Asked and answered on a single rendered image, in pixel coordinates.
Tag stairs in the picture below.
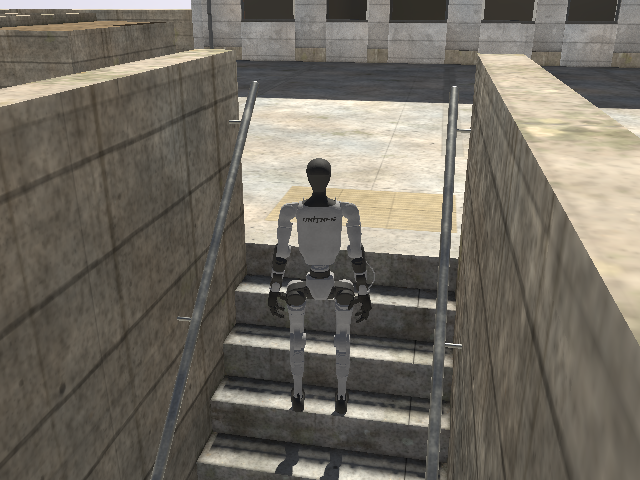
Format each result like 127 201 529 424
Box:
196 243 458 480

